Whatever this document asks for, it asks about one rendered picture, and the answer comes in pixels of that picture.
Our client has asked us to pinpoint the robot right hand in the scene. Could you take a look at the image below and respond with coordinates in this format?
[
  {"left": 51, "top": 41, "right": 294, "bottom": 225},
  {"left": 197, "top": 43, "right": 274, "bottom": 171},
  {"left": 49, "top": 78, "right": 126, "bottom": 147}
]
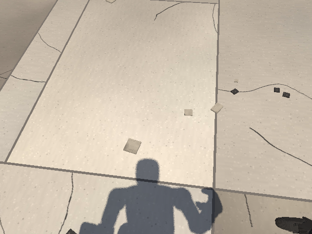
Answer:
[{"left": 275, "top": 216, "right": 312, "bottom": 234}]

